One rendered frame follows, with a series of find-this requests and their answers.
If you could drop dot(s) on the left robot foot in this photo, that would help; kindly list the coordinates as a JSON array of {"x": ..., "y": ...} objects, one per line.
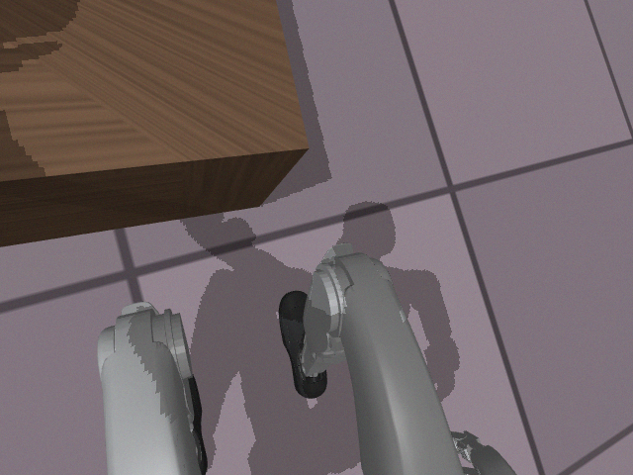
[{"x": 197, "y": 432}]

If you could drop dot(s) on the right robot foot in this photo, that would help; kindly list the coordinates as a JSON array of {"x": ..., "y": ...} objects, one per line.
[{"x": 291, "y": 311}]

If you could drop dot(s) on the right robot hand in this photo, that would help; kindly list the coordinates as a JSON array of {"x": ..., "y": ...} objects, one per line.
[{"x": 485, "y": 459}]

